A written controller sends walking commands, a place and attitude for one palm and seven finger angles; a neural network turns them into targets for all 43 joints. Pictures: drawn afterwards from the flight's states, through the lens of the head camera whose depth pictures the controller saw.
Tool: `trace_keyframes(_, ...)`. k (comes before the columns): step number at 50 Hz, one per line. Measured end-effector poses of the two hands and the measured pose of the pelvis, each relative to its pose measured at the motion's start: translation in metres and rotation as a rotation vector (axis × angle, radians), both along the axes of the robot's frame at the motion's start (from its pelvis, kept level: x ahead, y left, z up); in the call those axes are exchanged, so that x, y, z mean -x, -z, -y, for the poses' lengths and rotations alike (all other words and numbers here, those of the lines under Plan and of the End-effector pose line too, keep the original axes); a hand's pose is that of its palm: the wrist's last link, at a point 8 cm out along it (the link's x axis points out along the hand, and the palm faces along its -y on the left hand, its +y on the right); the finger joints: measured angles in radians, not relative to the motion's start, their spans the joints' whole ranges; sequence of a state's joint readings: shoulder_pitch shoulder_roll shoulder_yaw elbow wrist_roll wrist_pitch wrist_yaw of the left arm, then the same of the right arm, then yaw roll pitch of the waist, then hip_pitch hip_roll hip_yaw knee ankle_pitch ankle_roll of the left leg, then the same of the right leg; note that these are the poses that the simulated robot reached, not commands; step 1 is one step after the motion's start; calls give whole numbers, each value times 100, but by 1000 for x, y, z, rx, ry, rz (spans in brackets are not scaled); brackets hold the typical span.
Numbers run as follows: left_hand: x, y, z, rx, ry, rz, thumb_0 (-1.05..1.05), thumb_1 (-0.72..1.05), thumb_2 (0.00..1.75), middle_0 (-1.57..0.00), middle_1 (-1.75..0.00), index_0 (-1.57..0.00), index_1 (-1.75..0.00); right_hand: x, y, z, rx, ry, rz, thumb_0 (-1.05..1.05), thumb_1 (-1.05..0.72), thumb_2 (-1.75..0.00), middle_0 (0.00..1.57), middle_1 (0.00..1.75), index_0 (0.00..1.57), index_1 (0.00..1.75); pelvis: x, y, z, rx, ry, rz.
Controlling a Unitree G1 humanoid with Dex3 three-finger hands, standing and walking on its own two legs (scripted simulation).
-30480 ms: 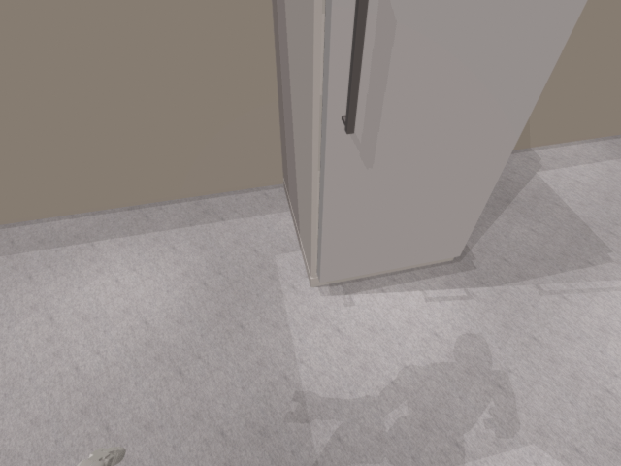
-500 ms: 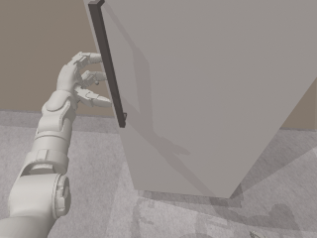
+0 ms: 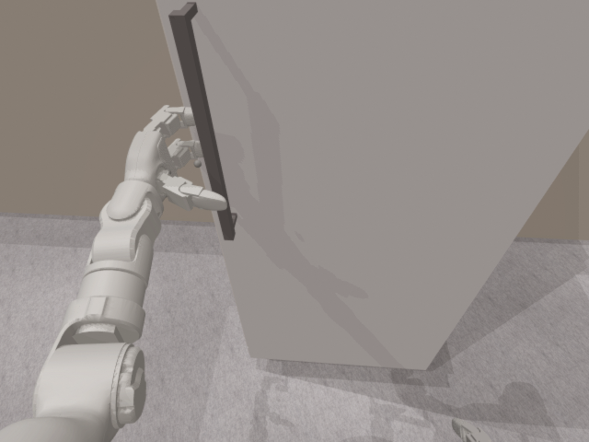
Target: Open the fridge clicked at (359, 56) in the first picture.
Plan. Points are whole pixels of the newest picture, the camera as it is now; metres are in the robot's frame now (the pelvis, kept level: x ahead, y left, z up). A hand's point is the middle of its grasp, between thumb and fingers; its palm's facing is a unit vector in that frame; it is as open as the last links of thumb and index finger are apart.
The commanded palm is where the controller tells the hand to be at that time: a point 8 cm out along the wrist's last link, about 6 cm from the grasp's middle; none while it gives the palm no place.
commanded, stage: slide the fingers in behind the handle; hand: left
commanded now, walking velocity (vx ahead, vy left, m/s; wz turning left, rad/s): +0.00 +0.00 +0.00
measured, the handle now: (214, 146) +0.48 +0.13 +0.17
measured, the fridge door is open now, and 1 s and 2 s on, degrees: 0 0 0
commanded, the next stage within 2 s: move the hooked fingers beside the handle in 0.24 s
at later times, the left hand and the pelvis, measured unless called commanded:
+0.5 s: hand (196, 169) +0.41 +0.14 +0.19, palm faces -0.03 -1.00 +0.00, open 14.2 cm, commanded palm +0.39 +0.19 +0.18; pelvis +0.00 -0.01 +0.00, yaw +1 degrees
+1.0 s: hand (188, 168) +0.41 +0.15 +0.19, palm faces -0.04 -1.00 +0.00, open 14.0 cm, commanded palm +0.39 +0.20 +0.18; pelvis +0.00 -0.01 +0.00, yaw +1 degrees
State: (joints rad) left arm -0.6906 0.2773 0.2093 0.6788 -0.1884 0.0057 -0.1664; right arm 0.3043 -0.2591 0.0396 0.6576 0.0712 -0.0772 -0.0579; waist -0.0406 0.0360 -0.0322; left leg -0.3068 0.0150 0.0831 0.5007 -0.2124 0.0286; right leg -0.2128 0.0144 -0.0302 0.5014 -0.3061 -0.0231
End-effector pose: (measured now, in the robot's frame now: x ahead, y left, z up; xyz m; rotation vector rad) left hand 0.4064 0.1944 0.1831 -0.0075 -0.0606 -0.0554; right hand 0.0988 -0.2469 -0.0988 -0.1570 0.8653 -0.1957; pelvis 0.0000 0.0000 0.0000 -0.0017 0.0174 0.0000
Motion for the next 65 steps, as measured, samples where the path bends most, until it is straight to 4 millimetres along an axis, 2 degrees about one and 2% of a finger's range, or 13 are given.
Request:
trace_keyframes(10,13,-3,0,-8,-17,-23,-1,-50,30,-30,-120,-29,-119,-27,-8,-3,2,-40,46,1,-91,-90,20,29,20,30,1,-1,2,2,-16,17)
trace_keyframes(17,16,-3,2,-8,-29,-24,-1,-50,30,-28,-119,-26,-118,-35,-11,-2,4,-54,58,1,-91,-90,20,29,20,30,1,-1,5,1,-22,22)
trace_keyframes(30,12,-4,-1,-3,-21,-26,-1,-50,30,-29,-120,-28,-119,-26,-6,3,7,-39,14,1,-91,-90,20,29,20,30,-1,-2,8,0,-22,20)
trace_keyframes(40,15,-3,-11,-6,-24,-24,-1,-50,30,-30,-120,-30,-120,-17,-4,9,13,-16,-5,1,-91,-90,20,29,20,30,-2,-2,8,0,-17,19)
trace_keyframes(52,14,-4,-8,-5,-16,-19,-1,-50,30,-30,-120,-30,-120,-24,-6,7,17,-21,15,1,-91,-90,20,29,20,30,-2,-2,7,0,-17,17)
trace_keyframes(65,17,-4,-20,-13,-32,-21,-1,-50,30,-30,-120,-30,-120,-27,-7,4,16,-27,18,1,-91,-90,20,29,20,30,-2,-2,6,1,-20,18)
